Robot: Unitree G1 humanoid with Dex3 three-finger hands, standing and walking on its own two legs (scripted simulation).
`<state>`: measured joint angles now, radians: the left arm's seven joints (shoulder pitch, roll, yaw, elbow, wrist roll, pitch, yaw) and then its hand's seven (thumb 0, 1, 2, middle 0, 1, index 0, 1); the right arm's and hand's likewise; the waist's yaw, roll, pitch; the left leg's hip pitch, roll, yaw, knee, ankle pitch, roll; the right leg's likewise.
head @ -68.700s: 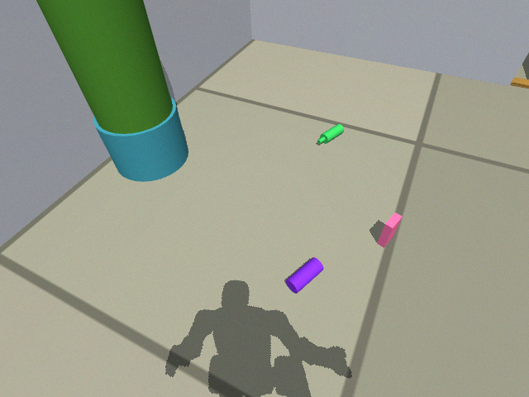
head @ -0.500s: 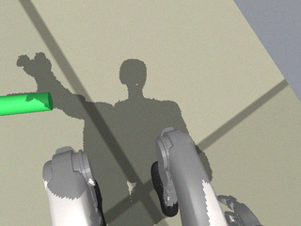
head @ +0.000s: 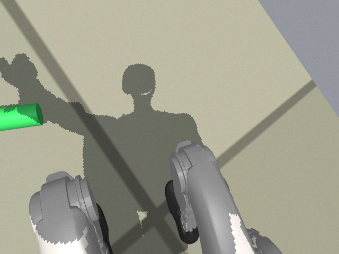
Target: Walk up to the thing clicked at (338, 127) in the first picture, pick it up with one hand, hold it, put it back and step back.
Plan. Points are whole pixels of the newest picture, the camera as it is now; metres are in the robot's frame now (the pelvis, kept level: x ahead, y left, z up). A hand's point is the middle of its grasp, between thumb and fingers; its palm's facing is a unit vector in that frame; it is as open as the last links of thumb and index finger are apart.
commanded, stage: home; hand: left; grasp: from above
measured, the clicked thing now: out of the picture +0.48 +0.37 -0.30
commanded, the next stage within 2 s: none
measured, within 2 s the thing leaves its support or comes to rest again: neither
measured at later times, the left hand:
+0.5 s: hand out of the picture +0.33 +0.33 +0.05, palm faces -0.19 -0.69 -0.70, open 7.7 cm
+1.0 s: hand out of the picture +0.25 +0.25 +0.25, palm faces +0.24 -0.94 -0.25, open 7.4 cm
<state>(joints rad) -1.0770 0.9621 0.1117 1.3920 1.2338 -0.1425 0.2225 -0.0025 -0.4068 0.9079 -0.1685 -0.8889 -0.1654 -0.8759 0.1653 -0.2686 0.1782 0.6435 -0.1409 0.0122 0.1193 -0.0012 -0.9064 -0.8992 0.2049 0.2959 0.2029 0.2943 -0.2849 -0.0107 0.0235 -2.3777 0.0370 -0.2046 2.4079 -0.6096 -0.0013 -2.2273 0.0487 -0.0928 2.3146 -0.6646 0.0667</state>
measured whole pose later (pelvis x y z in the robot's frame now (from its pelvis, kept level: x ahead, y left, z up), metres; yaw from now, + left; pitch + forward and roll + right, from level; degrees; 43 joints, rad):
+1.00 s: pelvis +0.06 +0.01 +0.33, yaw +12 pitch +18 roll -5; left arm 0.20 0.27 0.08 0.11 -0.04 0.41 0.07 0.01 0.90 0.90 -0.21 -0.30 -0.21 -0.30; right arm 0.21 -0.20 0.06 0.57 0.03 -0.13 -0.14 0.01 -0.90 -0.90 0.21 0.30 0.21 0.29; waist -0.07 0.04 -0.17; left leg -1.09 0.05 -0.08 1.29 -0.52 -0.01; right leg -0.98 -0.01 -0.07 1.21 -0.55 0.03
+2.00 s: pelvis +0.08 +0.00 +0.39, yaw +13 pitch +9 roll -3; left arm 0.49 0.22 0.03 -0.12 -0.05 0.46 0.01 0.01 0.91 0.90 -0.20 -0.30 -0.20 -0.29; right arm 0.30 -0.21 0.04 0.56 0.00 -0.25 -0.19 0.01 -0.90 -0.90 0.21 0.30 0.21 0.30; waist -0.04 0.05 -0.15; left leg -0.71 0.04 -0.06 1.01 -0.45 -0.02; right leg -0.61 -0.01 -0.06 0.94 -0.48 0.02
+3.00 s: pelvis +0.09 +0.01 +0.39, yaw +13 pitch +9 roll -3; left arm 0.50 0.22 0.02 -0.14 -0.05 0.46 0.02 0.01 0.91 0.90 -0.20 -0.30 -0.20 -0.29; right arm 0.29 -0.21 0.03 0.55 0.00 -0.24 -0.19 0.01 -0.90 -0.90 0.21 0.30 0.21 0.30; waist -0.03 0.05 -0.16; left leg -0.71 0.04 -0.06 1.01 -0.47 -0.01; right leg -0.61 -0.01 -0.05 0.94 -0.49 0.03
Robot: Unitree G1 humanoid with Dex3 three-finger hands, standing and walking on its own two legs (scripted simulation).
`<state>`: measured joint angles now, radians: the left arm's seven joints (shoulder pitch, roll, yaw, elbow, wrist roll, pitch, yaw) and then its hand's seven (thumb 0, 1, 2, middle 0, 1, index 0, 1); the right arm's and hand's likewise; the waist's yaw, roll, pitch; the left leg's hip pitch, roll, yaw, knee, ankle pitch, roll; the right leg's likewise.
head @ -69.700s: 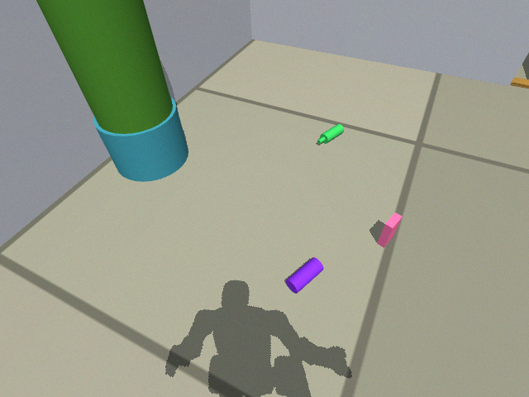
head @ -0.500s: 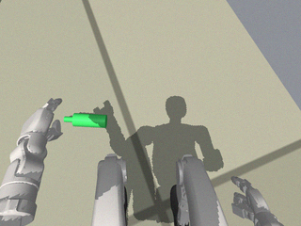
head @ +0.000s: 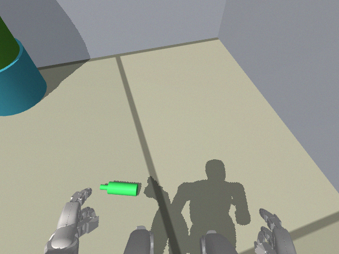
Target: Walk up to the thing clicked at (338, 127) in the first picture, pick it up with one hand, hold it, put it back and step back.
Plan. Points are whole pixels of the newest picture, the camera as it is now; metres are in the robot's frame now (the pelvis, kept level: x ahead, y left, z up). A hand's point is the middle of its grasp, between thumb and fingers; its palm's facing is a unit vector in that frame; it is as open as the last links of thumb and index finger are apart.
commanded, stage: home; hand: left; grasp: from above
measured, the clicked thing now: (118, 188) +0.49 +0.27 -0.63
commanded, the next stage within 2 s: none
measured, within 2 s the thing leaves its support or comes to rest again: neither
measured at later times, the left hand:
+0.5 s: hand (90, 242) +0.18 +0.18 +0.01, palm faces +0.09 -0.98 -0.19, open 7.4 cm
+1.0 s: hand (91, 243) +0.17 +0.18 +0.01, palm faces +0.07 -0.98 -0.19, open 7.4 cm
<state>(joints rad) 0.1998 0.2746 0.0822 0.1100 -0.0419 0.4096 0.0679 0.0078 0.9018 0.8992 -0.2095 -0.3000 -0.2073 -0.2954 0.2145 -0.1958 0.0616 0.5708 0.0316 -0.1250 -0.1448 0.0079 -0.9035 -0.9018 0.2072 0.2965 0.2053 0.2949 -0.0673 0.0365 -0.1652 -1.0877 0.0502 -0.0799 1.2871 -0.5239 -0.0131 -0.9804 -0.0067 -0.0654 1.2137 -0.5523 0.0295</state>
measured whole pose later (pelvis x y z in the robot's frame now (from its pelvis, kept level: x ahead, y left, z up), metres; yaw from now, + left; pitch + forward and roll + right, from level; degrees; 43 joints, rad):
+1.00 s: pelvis +0.02 -0.01 +0.05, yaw +1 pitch +9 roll -3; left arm 0.49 0.22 0.03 -0.12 -0.05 0.46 0.01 0.01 0.91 0.90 -0.20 -0.30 -0.20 -0.29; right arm 0.30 -0.21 0.04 0.56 0.00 -0.25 -0.19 0.01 -0.90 -0.90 0.21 0.30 0.21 0.30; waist -0.04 0.05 -0.15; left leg -0.71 0.04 -0.06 1.01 -0.45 -0.02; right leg -0.61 -0.01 -0.06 0.94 -0.48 0.02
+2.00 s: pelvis +0.03 +0.00 +0.05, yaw +1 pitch +9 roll -3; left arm 0.50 0.22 0.02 -0.14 -0.05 0.46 0.02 0.01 0.91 0.90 -0.20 -0.30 -0.20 -0.29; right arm 0.29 -0.21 0.03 0.55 0.00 -0.24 -0.19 0.01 -0.90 -0.90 0.21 0.30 0.21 0.30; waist -0.03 0.05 -0.16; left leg -0.71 0.04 -0.06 1.01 -0.47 -0.01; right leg -0.61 -0.01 -0.05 0.94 -0.49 0.03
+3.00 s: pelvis +0.02 +0.00 +0.11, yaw +2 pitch -4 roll -1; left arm 0.23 0.28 0.03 1.06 0.03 0.02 0.03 0.00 0.91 0.90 -0.21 -0.30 -0.21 -0.30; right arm 0.17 -0.27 -0.03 1.06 -0.03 0.00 -0.02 0.01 -0.91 -0.90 0.21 0.30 0.20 0.29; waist 0.03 0.01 0.07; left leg -0.21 0.00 -0.02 0.50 -0.23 0.00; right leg -0.13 -0.06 -0.04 0.46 -0.27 0.04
